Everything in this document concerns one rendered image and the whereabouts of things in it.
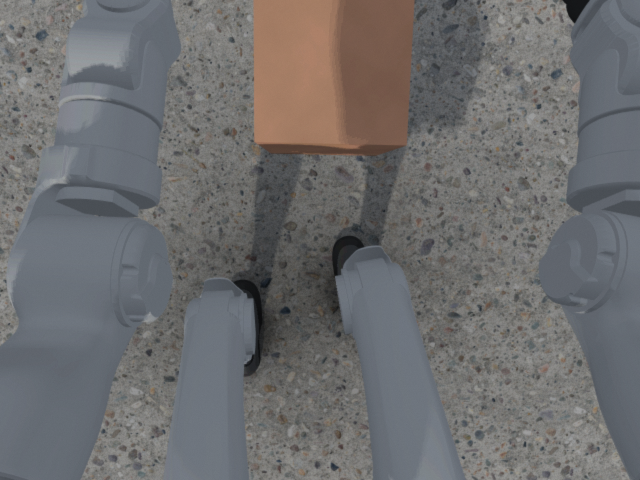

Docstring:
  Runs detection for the right robot upper arm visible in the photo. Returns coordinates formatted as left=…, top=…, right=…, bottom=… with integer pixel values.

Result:
left=539, top=210, right=640, bottom=480

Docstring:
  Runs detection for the carton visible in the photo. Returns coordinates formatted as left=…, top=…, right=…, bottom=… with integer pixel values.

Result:
left=254, top=0, right=415, bottom=156

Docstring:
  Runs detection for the robot thigh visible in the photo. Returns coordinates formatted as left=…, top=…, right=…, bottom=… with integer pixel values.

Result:
left=335, top=258, right=466, bottom=480
left=163, top=290, right=256, bottom=480

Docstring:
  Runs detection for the right robot forearm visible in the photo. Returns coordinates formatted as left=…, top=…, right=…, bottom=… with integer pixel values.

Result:
left=566, top=0, right=640, bottom=217

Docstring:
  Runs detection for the robot right thigh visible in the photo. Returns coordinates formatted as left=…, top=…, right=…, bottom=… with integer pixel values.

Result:
left=335, top=258, right=466, bottom=480

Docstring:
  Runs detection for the left robot upper arm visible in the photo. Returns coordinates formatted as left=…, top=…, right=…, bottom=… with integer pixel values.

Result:
left=0, top=214, right=173, bottom=480

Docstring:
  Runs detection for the right robot hand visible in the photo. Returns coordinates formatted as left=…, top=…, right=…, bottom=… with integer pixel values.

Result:
left=562, top=0, right=590, bottom=23

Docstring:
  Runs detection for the robot left thigh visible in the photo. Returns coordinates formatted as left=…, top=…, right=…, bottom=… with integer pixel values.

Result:
left=163, top=290, right=256, bottom=480

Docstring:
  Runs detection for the left robot forearm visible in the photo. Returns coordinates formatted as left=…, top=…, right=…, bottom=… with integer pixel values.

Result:
left=6, top=0, right=181, bottom=310

